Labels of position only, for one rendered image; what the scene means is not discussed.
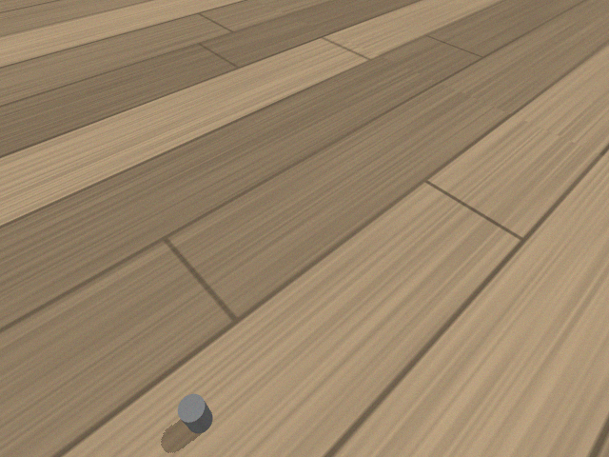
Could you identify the can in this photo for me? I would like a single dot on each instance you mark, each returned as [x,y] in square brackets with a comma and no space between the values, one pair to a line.
[194,412]

